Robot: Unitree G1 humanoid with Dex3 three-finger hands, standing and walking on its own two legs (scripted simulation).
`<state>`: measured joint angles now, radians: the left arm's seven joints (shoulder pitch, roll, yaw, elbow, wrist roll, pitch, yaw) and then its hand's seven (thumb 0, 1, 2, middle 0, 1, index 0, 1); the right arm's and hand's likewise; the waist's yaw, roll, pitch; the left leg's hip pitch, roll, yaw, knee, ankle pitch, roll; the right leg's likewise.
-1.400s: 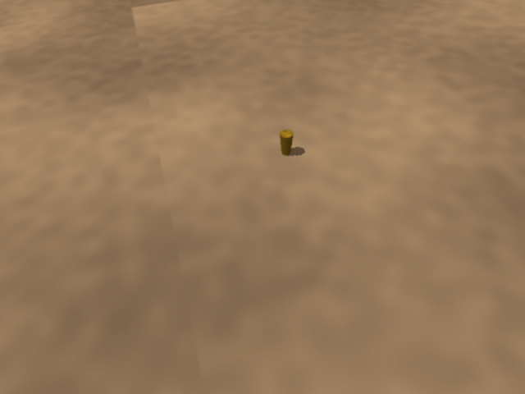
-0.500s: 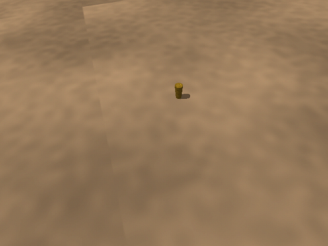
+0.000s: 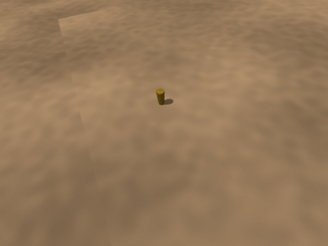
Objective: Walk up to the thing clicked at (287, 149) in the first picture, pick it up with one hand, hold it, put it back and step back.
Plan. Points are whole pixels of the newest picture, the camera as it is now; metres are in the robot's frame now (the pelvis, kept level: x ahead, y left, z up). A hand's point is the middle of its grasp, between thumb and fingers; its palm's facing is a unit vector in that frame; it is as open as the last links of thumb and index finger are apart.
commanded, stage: walk up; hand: left
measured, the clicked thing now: (160, 97) +1.42 +0.13 -0.69
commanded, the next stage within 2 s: none
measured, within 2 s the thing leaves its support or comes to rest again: neither
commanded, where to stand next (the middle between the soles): +1.09 -0.01 m, yaw -3 degrees
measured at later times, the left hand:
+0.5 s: hand (90, 212) +0.26 +0.28 -0.16, palm faces -0.08 -0.94 -0.34, open 7.4 cm
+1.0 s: hand (118, 130) +0.55 +0.23 -0.11, palm faces -0.07 -0.91 -0.42, open 7.4 cm
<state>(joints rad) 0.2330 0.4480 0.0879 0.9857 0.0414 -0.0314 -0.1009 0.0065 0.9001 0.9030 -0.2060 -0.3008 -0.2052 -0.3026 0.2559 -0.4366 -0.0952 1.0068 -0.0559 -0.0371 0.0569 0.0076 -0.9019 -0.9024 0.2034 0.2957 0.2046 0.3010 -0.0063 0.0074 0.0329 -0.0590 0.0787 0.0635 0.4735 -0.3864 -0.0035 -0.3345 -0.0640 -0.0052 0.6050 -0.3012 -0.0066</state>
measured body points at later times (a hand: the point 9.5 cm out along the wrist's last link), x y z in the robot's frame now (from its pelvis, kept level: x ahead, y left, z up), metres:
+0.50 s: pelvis +0.23 +0.01 -0.01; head +0.25 +0.03 +0.44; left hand +0.27 +0.32 -0.14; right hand +0.33 -0.31 -0.09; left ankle +0.31 +0.12 -0.73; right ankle +0.11 -0.12 -0.66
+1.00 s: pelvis +0.46 -0.05 +0.00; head +0.47 -0.08 +0.45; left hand +0.55 +0.27 -0.08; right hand +0.51 -0.37 -0.13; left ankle +0.49 +0.09 -0.67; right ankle +0.48 -0.16 -0.73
